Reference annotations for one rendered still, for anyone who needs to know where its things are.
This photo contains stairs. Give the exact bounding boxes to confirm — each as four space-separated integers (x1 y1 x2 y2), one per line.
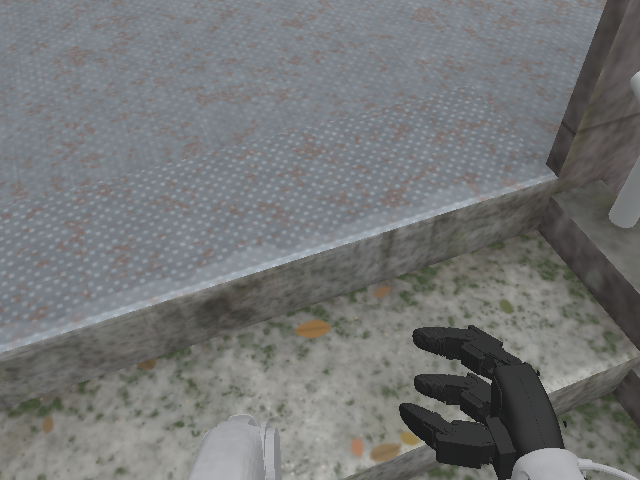
0 178 640 480

